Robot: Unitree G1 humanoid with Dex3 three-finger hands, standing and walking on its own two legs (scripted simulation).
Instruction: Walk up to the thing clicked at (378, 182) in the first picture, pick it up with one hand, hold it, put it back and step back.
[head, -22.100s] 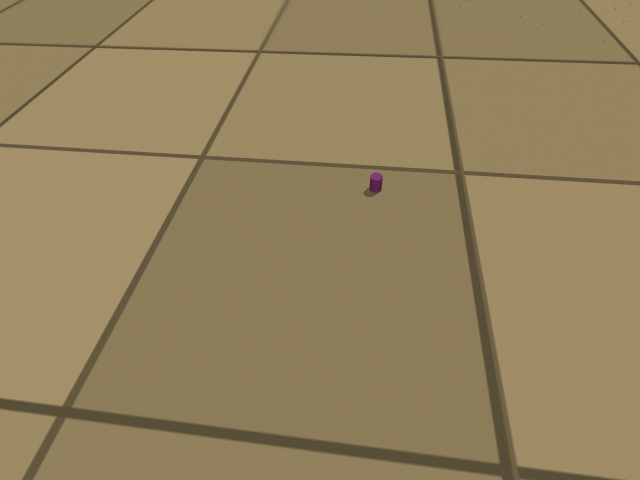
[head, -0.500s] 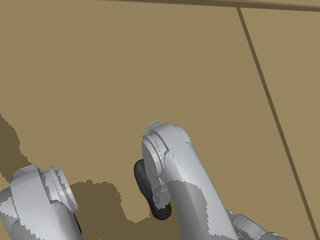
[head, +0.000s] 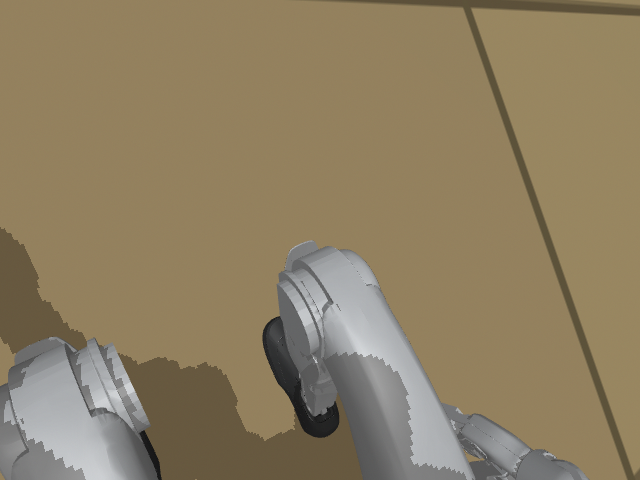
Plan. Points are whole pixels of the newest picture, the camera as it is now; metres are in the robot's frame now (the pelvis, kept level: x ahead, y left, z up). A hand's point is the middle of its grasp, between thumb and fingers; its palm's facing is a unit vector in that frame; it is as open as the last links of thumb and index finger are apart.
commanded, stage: settle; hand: left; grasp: from above
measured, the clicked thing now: out of the picture +0.45 +0.30 -0.27
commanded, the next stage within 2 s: lift in 1.04 s
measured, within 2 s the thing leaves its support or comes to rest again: leaves its support in 0.40 s
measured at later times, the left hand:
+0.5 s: hand out of the picture +0.43 +0.30 -0.23, palm faces -0.38 -0.16 -0.91, open 8.0 cm
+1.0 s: hand out of the picture +0.41 +0.30 -0.13, palm faces -0.45 -0.13 -0.88, open 8.0 cm
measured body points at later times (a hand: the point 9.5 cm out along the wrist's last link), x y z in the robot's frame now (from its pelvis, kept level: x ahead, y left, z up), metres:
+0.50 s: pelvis +0.00 +0.00 +0.00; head +0.25 +0.13 +0.36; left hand +0.44 +0.31 -0.18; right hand +0.05 -0.25 -0.06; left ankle +0.06 +0.13 -0.27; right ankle +0.13 -0.13 -0.27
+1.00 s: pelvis +0.00 -0.01 +0.03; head +0.21 +0.07 +0.42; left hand +0.43 +0.30 -0.08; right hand +0.10 -0.28 -0.08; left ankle +0.06 +0.12 -0.27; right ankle +0.13 -0.14 -0.27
